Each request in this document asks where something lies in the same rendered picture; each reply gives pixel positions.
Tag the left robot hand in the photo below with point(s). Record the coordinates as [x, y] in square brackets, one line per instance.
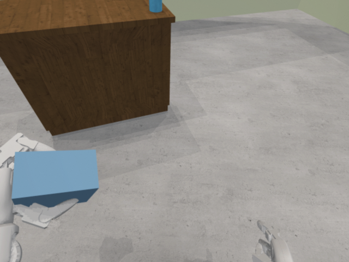
[37, 214]

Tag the table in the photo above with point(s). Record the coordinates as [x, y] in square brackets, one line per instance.
[86, 63]

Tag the sponge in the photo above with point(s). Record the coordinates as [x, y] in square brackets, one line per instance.
[51, 177]

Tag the left robot forearm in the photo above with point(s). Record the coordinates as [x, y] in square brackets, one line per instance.
[10, 249]

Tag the right robot hand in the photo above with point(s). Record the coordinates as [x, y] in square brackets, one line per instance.
[276, 251]

